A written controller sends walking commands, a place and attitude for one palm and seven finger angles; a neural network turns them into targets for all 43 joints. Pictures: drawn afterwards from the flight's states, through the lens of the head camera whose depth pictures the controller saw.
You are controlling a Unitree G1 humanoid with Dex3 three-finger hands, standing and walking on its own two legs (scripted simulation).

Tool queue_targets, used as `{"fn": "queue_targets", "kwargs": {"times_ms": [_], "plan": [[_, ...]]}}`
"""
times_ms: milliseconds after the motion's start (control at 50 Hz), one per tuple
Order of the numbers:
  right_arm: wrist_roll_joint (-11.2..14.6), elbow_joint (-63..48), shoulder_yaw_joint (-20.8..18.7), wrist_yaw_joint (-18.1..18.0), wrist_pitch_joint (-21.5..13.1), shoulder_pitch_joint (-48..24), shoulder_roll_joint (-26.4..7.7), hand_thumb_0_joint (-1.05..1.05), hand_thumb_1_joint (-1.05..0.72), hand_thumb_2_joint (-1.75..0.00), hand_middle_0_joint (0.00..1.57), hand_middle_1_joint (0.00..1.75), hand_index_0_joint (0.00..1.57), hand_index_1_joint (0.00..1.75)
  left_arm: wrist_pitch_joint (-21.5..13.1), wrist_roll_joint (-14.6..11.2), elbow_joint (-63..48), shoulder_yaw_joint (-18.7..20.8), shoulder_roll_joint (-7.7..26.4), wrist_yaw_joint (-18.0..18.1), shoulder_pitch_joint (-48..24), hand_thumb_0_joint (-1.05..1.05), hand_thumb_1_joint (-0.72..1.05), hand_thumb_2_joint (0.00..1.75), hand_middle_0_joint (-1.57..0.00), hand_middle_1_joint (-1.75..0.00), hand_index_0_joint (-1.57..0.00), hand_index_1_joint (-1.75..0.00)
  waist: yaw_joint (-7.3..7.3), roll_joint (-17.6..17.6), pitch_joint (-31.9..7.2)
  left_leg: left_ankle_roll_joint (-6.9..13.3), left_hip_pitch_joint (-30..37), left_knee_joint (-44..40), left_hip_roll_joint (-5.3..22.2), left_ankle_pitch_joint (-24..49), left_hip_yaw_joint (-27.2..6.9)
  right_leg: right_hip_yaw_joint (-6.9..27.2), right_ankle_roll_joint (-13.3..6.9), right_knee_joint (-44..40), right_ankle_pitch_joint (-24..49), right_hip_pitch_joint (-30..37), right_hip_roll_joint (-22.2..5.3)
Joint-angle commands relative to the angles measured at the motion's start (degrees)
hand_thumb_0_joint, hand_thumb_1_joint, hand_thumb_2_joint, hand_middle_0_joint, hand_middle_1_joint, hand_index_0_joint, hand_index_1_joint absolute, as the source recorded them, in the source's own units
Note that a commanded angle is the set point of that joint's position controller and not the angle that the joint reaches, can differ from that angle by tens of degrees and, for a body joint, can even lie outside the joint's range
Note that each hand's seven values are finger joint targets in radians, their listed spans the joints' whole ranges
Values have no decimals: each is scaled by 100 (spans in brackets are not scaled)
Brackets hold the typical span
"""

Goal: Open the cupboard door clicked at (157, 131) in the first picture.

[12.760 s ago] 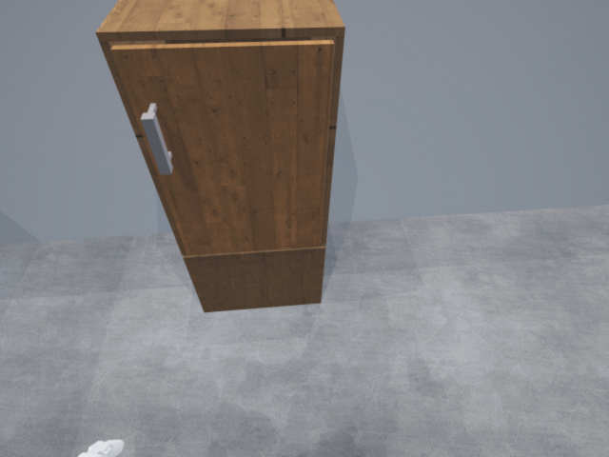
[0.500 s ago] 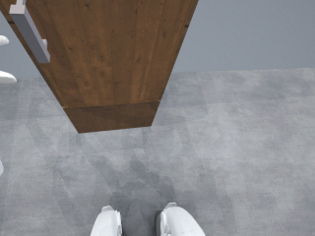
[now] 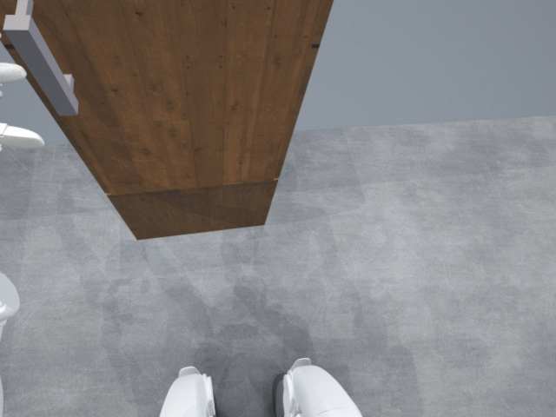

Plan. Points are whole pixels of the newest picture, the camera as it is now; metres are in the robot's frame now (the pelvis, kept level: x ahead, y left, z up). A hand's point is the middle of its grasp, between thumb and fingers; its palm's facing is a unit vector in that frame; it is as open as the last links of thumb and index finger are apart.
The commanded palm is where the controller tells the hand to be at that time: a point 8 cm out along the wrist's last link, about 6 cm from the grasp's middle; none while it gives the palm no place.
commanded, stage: slide the fingers in behind the handle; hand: left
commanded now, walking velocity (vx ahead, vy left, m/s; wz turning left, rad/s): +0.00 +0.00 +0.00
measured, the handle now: (48, 59) +0.57 +0.25 +0.09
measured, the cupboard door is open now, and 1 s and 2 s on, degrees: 0 0 0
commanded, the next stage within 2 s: close the thumb around the handle in 1.18 s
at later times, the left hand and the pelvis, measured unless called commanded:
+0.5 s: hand (32, 90) +0.52 +0.26 +0.09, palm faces +0.06 -1.00 +0.01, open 13.9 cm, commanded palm +0.50 +0.30 +0.09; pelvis +0.01 +0.00 +0.00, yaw +0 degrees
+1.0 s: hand (61, 90) +0.52 +0.23 +0.09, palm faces +0.09 -1.00 -0.02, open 13.9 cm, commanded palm +0.50 +0.27 +0.09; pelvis +0.01 +0.00 +0.00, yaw +1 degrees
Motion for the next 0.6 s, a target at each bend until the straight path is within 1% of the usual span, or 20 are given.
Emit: {"fn": "queue_targets", "kwargs": {"times_ms": [0, 20, 40, 60, 100, 120, 160, 220, 240, 260, 300, 320, 340, 360, 380, 440, 480, 520, 540, 580], "plan": [[20, -126, -455, -101, -70, 1073, -1182, 0, -90, -90, 20, 30, 20, 30, -284, -132, -1254, -168, 1518, 6, -2343, 0, -50, 30, -30, -120, -30, -120, 39, 1405, -2599, 31, 2586, -634, -254, 2341, -447, 196, -85, -512, 1470, 648, 265], [9, -127, -456, -113, -73, 1117, -1184, 0, -90, -90, 20, 30, 20, 30, -289, -181, -1261, -99, 1523, 18, -2351, 0, -50, 30, -30, -120, -30, -120, 41, 1337, -2626, 36, 2659, -638, -247, 2458, -470, 174, -102, -496, 1533, 663, 273], [7, -111, -473, -121, -74, 1108, -1197, 0, -90, -90, 20, 30, 20, 30, -313, -170, -1453, -45, 1640, 42, -2477, 0, -50, 30, -30, -120, -30, -120, 70, 1459, -2830, 14, 2795, -632, -236, 2592, -495, 185, -91, -479, 1597, 683, 262], [1, -110, -485, -111, -86, 1121, -1171, 0, -90, -90, 20, 30, 20, 30, -319, -196, -1513, -151, 1430, 64, -2490, 0, -50, 30, -30, -120, -30, -120, 36, 1469, -2940, 11, 2902, -613, -245, 2650, -488, 179, -90, -482, 1617, 650, 266], [0, -75, -464, -107, -99, 1102, -1163, 0, -90, -90, 20, 30, 20, 30, -288, -216, -1205, -172, 1332, 130, -2423, 0, -50, 30, -30, -120, -30, -120, -27, 1102, -2577, 39, 2578, -619, -241, 2358, -468, 181, -71, -537, 1485, 646, 266], [-8, -61, -453, -116, -110, 1118, -1172, 0, -90, -90, 20, 30, 20, 30, -340, -254, -1281, -71, 1437, 174, -2536, 0, -50, 30, -30, -120, -30, -120, -1, 1122, -2551, 41, 2545, -642, -247, 2368, -490, 185, -91, -512, 1519, 727, 269], [-5, -80, -458, -103, -121, 1103, -1155, 0, -90, -90, 20, 30, 20, 30, -326, -199, -1252, -164, 1331, 231, -2489, 0, -50, 30, -30, -120, -30, -120, 9, 1186, -2650, 39, 2527, -636, -265, 2377, -453, 204, -78, -497, 1562, 757, 251], [-23, -79, -458, -89, -127, 1132, -1150, 0, -90, -90, 20, 30, 20, 30, -338, -109, -1226, -123, 1380, 356, -2432, 0, -50, 30, -30, -120, -30, -120, 42, 1214, -2596, 35, 2531, -639, -266, 2445, -455, 197, -93, -472, 1594, 753, 245], [-27, -102, -472, -83, -114, 1133, -1150, 0, -90, -90, 20, 30, 20, 30, -361, -76, -1339, -57, 1477, 392, -2380, 0, -50, 30, -30, -120, -30, -120, 106, 1304, -2774, 16, 2637, -636, -262, 2612, -455, 203, -87, -449, 1714, 823, 239], [-28, -128, -477, -65, -116, 1129, -1116, 0, -90, -90, 20, 30, 20, 30, -383, -82, -1481, -216, 1251, 403, -2421, 0, -50, 30, -30, -120, -30, -120, 90, 1403, -2917, 6, 2769, -622, -271, 2770, -448, 204, -88, -436, 1816, 836, 241], [-39, -78, -491, -38, -122, 1136, -1108, 0, -90, -90, 20, 30, 20, 30, -401, -113, -1485, -254, 1127, 423, -2446, 0, -50, 30, -30, -120, -30, -120, 42, 1302, -2861, 8, 2791, -593, -250, 2812, -443, 190, -75, -453, 1863, 797, 255], [-47, -73, -505, -38, -108, 1185, -1121, 0, -90, -90, 20, 30, 20, 30, -442, -144, -1554, -136, 1201, 431, -2374, 0, -50, 30, -30, -120, -30, -120, 82, 1216, -2967, 10, 2857, -579, -249, 2986, -469, 184, -94, -419, 1987, 890, 264], [-33, -104, -522, -24, -98, 1161, -1114, 0, -90, -90, 20, 30, 20, 30, -445, -159, -1612, -136, 1164, 419, -2270, 0, -50, 30, -30, -120, -30, -120, 126, 1287, -3101, -2, 2924, -586, -254, 3077, -447, 195, -81, -421, 2082, 961, 265], [-24, -99, -523, -12, -97, 1138, -1095, 0, -90, -90, 20, 30, 20, 30, -425, -184, -1565, -270, 955, 396, -2218, 0, -50, 30, -30, -120, -30, -120, 95, 1246, -3047, 6, 2887, -584, -268, 3001, -423, 196, -80, -444, 2053, 942, 265], [-27, -67, -521, -11, -94, 1121, -1092, 0, -90, -90, 20, 30, 20, 30, -410, -200, -1526, -314, 886, 388, -2272, 0, -50, 30, -30, -120, -30, -120, 58, 1189, -2880, 11, 2813, -602, -260, 2919, -419, 185, -81, -468, 2029, 928, 265], [-24, -41, -524, -17, -77, 1135, -1107, 0, -90, -90, 20, 30, 20, 30, -369, -253, -1467, -267, 896, 387, -2276, 0, -50, 30, -30, -120, -30, -120, 40, 1054, -2788, 38, 2697, -617, -270, 2878, -407, 203, -74, -482, 2098, 1001, 263], [-17, -77, -523, -15, -74, 1124, -1085, 0, -90, -90, 20, 30, 20, 30, -359, -231, -1471, -250, 901, 424, -2147, 0, -50, 30, -30, -120, -30, -120, 102, 1093, -2760, 30, 2652, -640, -288, 2890, -400, 203, -85, -470, 2119, 1057, 258], [-32, -58, -523, -5, -81, 1130, -1054, 0, -90, -90, 20, 30, 20, 30, -398, -199, -1558, -397, 700, 504, -2300, 0, -50, 30, -30, -120, -30, -120, 43, 1199, -2653, 24, 2777, -630, -276, 2982, -431, 177, -102, -453, 2054, 863, 257], [-39, -37, -539, 4, -85, 1112, -1052, 0, -90, -90, 20, 30, 20, 30, -442, -172, -1682, -333, 800, 566, -2396, 0, -50, 30, -30, -120, -30, -120, 79, 1346, -2737, 3, 2863, -623, -265, 2994, -432, 189, -89, -455, 2032, 838, 251], [-50, -33, -549, 28, -98, 1115, -1042, 0, -90, -90, 20, 30, 20, 30, -477, -158, -1656, -422, 622, 642, -2303, 0, -50, 30, -30, -120, -30, -120, 61, 1305, -2752, -13, 2950, -625, -256, 2979, -448, 166, -94, -462, 1937, 743, 255]]}}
